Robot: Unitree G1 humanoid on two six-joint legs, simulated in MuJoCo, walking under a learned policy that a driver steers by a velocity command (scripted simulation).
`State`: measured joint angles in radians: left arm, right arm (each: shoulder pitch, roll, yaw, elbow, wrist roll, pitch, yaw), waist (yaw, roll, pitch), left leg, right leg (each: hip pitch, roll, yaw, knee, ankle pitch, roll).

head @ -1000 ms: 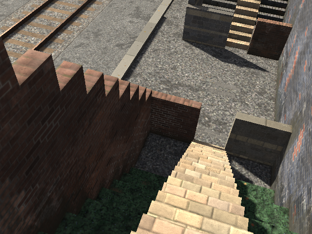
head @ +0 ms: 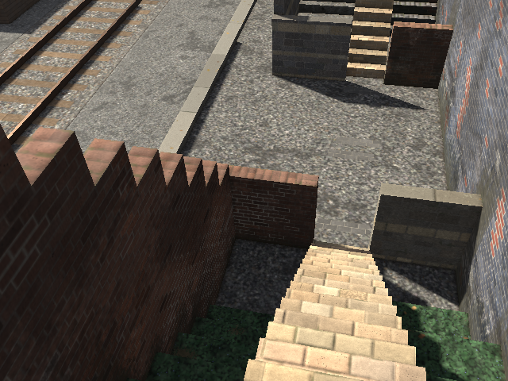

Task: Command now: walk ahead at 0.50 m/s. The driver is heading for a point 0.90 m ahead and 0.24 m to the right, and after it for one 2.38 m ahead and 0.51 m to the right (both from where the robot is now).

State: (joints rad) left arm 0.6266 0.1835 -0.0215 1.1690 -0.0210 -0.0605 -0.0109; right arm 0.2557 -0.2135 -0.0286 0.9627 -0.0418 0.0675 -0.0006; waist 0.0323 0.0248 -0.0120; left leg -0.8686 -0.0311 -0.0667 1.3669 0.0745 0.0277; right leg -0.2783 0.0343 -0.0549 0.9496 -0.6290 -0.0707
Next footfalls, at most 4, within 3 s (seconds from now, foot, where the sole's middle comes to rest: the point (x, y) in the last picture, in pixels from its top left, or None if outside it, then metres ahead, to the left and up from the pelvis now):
0.26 left None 0.23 0.14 -0.93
0.86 right None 0.56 -0.25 -1.18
1.12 left None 0.74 -0.11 -1.36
1.34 right None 0.85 -0.35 -1.58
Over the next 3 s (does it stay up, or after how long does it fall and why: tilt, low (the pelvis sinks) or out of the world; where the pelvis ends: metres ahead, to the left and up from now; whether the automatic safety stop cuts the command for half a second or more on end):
stays up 1.66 -0.35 -1.59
